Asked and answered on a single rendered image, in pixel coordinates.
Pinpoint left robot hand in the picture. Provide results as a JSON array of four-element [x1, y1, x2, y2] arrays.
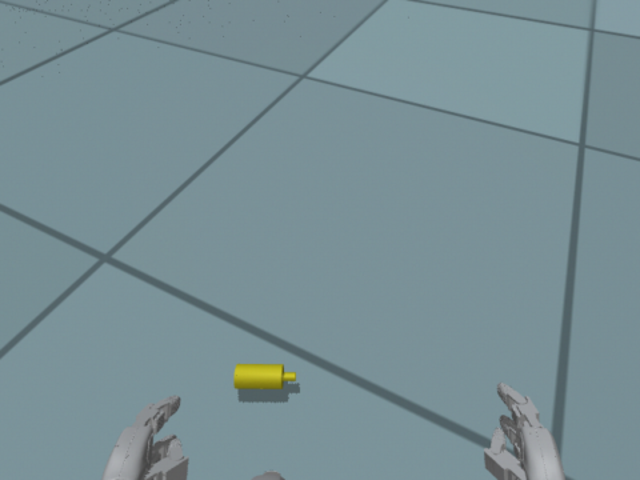
[[101, 395, 189, 480]]

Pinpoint bottle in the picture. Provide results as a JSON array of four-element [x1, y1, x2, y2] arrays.
[[234, 364, 296, 389]]

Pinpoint right robot hand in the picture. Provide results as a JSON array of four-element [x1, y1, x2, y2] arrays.
[[484, 382, 565, 480]]

